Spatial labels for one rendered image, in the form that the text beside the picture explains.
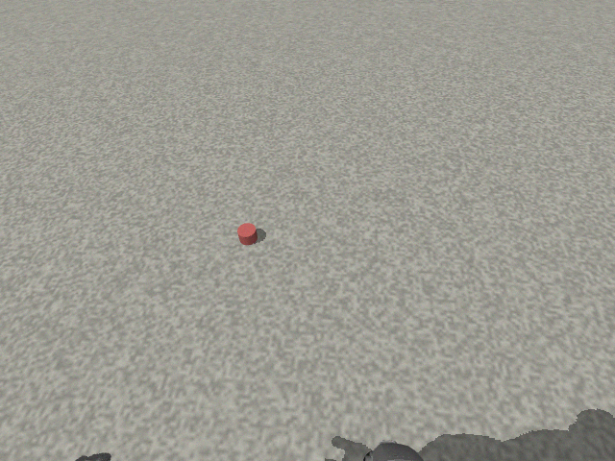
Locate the tin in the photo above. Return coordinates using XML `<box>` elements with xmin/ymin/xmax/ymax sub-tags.
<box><xmin>237</xmin><ymin>223</ymin><xmax>258</xmax><ymax>245</ymax></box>

